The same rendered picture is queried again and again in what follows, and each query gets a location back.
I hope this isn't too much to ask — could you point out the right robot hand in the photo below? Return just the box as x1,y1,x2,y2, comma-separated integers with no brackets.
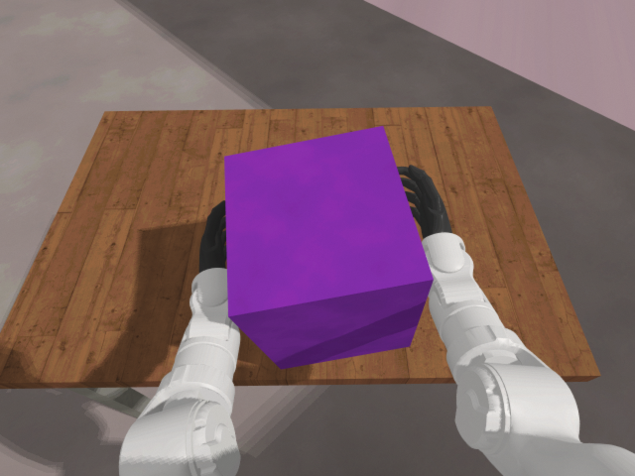
397,165,452,239

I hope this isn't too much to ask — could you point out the left robot hand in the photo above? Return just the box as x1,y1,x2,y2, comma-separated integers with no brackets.
199,200,227,273

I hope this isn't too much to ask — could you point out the table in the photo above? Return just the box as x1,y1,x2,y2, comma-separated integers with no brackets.
0,106,601,417

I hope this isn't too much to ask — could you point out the robot left upper arm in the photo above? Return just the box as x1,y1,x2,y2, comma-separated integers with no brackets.
120,400,241,476

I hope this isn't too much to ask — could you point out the robot left forearm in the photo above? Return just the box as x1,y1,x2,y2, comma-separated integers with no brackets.
119,268,240,476

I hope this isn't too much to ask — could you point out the robot right forearm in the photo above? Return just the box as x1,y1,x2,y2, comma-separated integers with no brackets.
422,232,579,434

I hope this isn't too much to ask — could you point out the carton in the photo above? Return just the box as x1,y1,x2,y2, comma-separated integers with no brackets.
224,126,434,369

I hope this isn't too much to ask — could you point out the robot right upper arm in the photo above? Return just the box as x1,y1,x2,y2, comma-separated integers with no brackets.
455,362,635,476

